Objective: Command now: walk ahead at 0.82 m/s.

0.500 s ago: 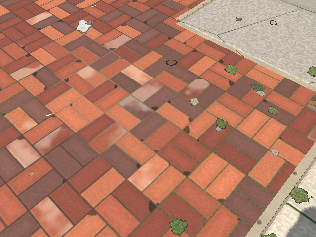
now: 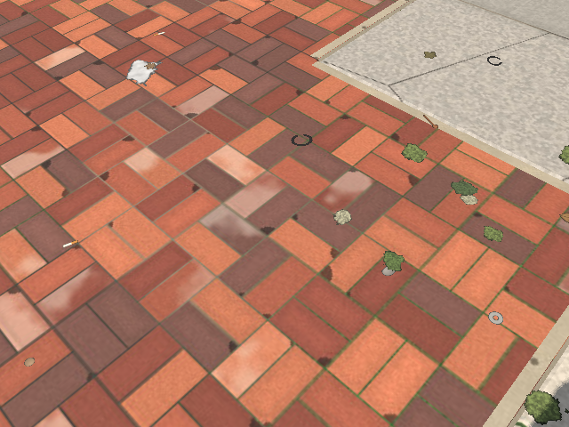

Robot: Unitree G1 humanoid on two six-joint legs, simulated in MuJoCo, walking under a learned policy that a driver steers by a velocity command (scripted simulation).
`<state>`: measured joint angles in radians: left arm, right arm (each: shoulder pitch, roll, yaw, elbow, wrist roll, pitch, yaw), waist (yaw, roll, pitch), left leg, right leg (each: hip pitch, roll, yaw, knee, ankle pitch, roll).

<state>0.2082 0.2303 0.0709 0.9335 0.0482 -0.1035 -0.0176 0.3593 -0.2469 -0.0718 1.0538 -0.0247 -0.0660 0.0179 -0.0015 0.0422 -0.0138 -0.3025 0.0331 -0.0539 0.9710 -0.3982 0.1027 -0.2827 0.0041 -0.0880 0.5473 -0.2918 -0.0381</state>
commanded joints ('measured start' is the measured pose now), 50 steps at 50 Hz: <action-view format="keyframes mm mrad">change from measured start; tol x32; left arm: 1 176 135 21 20 -14 12 8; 21 269 68 -13 -29 -32 -24 -1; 37 -372 103 -66 -367 -16 13 -19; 42 231 294 15 -254 -7 5 55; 50 137 83 -21 -142 -8 -13 9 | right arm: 1 -215 -49 1 -174 -5 -38 28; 15 -473 -48 30 -331 1 16 41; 20 167 -254 -58 -157 -23 19 -3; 50 -129 -47 18 -350 -15 37 39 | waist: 1 53 -76 68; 18 -158 -209 -88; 21 -108 210 -301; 33 -49 -24 165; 43 111 -342 -422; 50 6 -132 5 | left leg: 1 -621 75 -20 266 167 20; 18 80 -152 245 -336 206 101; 21 702 242 -742 -664 -360 292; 31 -75 16 -317 -899 161 211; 40 255 15 -309 -506 1023 55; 42 31 -59 -264 7 778 35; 43 -301 -175 -151 345 -104 11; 50 -408 43 -51 317 131 5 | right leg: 1 362 -327 569 -400 -422 -149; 13 270 -205 97 -628 422 -141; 18 466 -243 -61 22 1338 -76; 19 314 -210 -77 339 1204 -61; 21 -370 60 80 949 -115 -15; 37 -219 -36 77 22 416 68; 41 299 3 94 -42 201 24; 43 823 -483 708 -111 -301 -85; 50 218 -276 304 -333 64 -64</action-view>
